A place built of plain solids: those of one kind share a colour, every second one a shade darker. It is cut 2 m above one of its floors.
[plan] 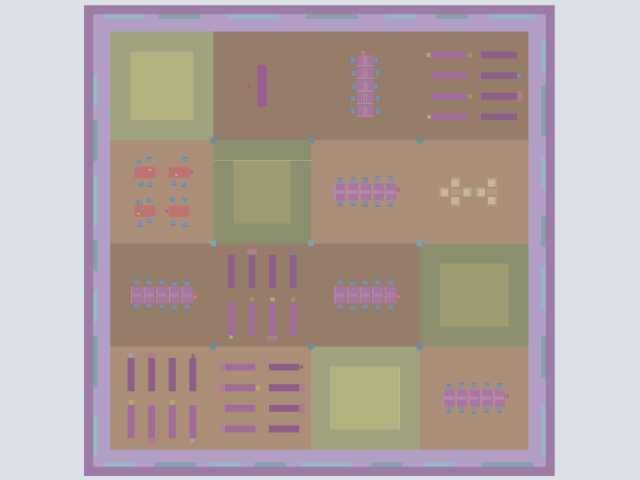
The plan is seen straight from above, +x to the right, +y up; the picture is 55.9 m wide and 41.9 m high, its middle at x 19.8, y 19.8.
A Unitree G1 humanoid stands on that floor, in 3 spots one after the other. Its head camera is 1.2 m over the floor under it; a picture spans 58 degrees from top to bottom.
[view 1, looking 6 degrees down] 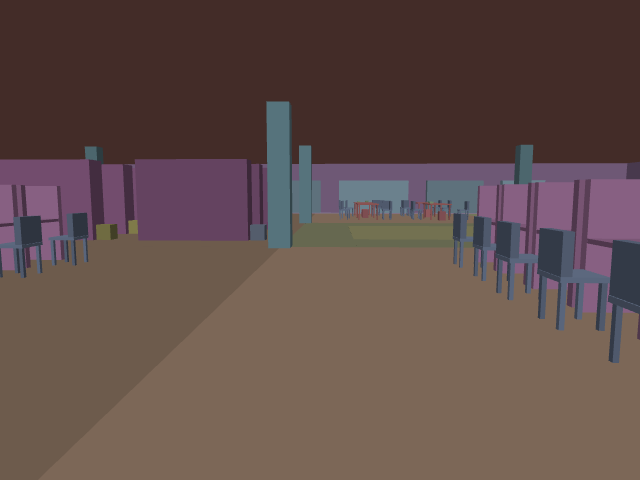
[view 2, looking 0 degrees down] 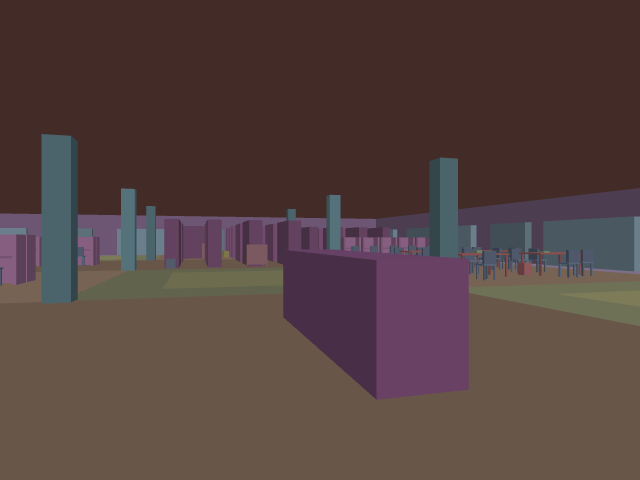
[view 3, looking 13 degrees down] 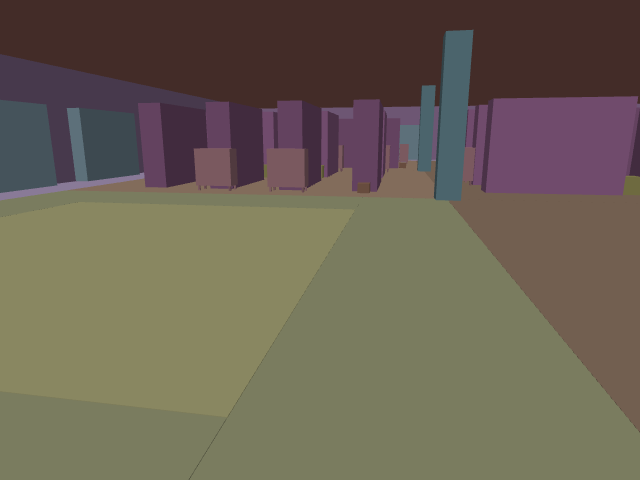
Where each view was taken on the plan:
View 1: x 28.85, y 20.75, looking -178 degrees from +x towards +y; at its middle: floor_rim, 11.47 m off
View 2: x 16.45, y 38.05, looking -106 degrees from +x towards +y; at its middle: range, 33.97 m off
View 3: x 28.35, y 9.45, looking -170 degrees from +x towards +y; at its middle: floor_well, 5.33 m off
